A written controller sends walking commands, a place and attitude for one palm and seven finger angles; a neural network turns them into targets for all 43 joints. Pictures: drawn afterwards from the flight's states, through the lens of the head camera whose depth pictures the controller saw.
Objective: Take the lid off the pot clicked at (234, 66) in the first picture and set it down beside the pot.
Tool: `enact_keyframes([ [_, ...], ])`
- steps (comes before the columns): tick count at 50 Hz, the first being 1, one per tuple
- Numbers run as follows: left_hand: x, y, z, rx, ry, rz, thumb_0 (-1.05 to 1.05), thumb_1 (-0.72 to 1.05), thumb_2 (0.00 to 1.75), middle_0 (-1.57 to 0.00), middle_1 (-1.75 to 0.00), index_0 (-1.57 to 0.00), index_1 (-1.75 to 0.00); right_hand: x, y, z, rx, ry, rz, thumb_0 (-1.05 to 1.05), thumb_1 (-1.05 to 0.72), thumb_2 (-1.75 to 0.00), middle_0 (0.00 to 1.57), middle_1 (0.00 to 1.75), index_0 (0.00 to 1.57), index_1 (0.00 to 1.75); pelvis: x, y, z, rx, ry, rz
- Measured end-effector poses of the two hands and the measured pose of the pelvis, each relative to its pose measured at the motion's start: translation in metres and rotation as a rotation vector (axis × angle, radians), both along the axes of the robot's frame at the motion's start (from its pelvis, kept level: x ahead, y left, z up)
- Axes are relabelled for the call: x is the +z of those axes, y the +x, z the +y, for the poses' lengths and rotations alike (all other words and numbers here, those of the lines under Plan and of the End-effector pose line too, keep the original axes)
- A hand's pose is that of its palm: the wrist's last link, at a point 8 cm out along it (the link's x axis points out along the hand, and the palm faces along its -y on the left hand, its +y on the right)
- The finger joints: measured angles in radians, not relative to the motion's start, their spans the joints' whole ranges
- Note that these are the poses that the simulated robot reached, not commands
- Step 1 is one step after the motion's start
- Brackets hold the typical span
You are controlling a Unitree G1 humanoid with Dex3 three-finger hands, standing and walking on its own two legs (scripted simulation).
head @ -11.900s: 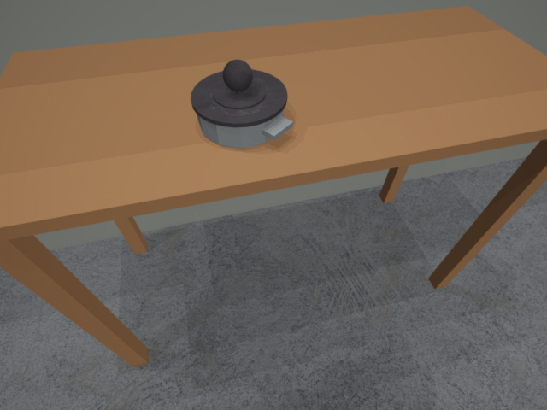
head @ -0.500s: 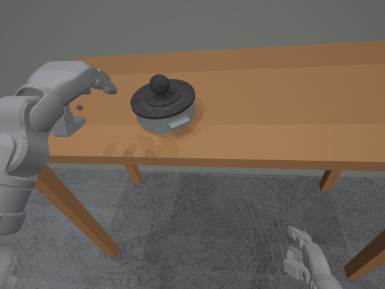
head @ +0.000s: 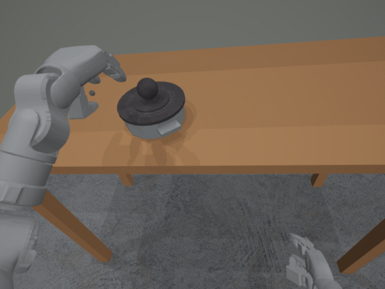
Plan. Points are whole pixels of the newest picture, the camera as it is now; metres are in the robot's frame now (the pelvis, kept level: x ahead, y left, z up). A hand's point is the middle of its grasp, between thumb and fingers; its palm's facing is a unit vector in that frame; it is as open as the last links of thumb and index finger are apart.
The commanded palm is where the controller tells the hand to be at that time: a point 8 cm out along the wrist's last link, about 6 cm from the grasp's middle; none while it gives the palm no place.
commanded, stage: move the open hand above the knob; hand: left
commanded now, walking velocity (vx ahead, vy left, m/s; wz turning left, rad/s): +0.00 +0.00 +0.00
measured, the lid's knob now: (147, 88) +0.52 +0.15 +0.17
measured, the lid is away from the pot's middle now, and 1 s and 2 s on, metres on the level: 0.00 0.00 0.00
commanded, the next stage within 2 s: lower the open fingers around the knob in 1.84 s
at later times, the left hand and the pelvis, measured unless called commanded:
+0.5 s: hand (118, 74) +0.44 +0.16 +0.26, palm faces -0.11 -0.03 -0.99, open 10.2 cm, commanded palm +0.41 +0.17 +0.32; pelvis +0.01 +0.00 +0.00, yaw +0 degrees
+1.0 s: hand (137, 57) +0.49 +0.14 +0.26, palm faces -0.20 -0.05 -0.98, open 10.2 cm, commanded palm +0.47 +0.15 +0.32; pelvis +0.03 +0.00 +0.00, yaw +0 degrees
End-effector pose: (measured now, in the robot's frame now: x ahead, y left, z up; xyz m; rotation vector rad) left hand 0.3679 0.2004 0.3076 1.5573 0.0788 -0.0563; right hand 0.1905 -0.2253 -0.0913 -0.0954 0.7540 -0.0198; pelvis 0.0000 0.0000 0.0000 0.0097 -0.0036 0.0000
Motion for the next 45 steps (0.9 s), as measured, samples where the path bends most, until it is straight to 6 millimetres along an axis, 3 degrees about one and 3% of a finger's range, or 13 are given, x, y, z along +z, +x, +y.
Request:
enact_keyframes([
  [7,0.000,0.013,-0.004,0.008,-0.010,0.010,0.00,-0.43,1.74,-0.88,-0.08,-0.88,-0.08,-0.001,0.000,0.004,-0.004,0.008,0.015,0.01,-0.90,-0.89,0.20,0.30,0.20,0.30,0.000,0.004,0.002,-0.001,-0.001,0.007],
  [21,0.005,0.042,-0.029,-0.002,-0.019,0.018,0.00,-0.43,1.74,-0.88,-0.08,-0.88,-0.08,-0.004,-0.005,0.005,-0.017,0.006,0.045,0.01,-0.90,-0.89,0.20,0.30,0.20,0.30,0.001,0.008,0.004,0.003,0.000,0.018],
  [45,0.008,0.106,-0.054,0.050,-0.025,0.112,0.00,-0.43,1.74,-0.88,-0.08,-0.88,-0.08,-0.019,-0.056,-0.026,-0.134,-0.052,0.200,0.01,-0.90,-0.89,0.20,0.30,0.20,0.30,0.003,0.023,0.001,-0.003,0.000,0.052],
])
